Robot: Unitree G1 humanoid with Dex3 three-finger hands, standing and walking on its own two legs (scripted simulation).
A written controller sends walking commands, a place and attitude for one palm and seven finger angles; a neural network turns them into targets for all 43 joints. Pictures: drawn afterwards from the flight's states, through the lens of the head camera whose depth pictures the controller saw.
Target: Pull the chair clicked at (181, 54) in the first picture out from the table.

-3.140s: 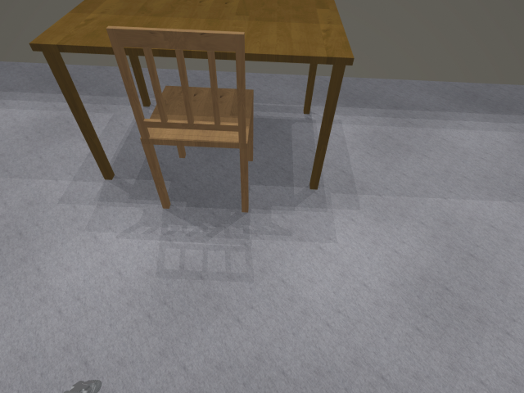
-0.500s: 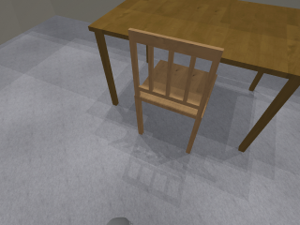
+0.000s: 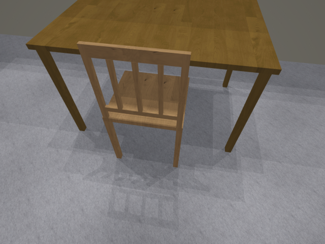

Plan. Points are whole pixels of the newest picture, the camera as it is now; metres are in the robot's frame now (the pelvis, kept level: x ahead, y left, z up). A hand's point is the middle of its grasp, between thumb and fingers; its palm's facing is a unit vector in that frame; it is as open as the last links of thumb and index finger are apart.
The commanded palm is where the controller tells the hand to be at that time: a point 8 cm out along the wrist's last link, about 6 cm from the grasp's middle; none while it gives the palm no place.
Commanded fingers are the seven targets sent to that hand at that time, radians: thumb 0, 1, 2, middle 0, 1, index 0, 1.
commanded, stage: turn to face it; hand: left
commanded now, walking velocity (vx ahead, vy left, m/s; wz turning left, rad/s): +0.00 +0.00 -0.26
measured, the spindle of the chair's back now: (137, 88) +0.72 +0.15 -0.10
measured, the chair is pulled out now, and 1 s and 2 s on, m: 0.00 0.00 0.00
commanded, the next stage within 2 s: take the last steps up to it in 0.04 s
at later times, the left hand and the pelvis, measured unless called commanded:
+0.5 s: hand out of the picture +0.13 +0.18 -0.15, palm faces -0.09 -0.99 -0.15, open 7.4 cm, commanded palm none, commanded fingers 0.00 0.90 0.90 -0.20 -0.30 -0.20 -0.30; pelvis +0.05 +0.01 +0.02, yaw -5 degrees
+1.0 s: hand (111, 234) +0.17 +0.16 -0.17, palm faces +0.02 -0.99 -0.15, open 7.3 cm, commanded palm none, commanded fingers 0.00 0.90 0.90 -0.20 -0.30 -0.20 -0.30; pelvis +0.20 +0.00 +0.01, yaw -4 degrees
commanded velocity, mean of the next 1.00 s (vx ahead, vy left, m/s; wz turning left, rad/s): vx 0.17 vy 0.03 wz -0.03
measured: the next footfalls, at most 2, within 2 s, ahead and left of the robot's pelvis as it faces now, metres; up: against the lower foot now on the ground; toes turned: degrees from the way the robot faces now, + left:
left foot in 0.30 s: +0.06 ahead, +0.12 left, +0.00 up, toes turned +3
right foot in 0.66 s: +0.16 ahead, -0.13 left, +0.00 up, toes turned -12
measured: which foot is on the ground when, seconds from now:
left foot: down 0.00-0.00, up 0.02-0.28, down 0.30-0.66, up 0.68-1.00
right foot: down 0.00-0.32, up 0.34-0.64, down 0.66-1.00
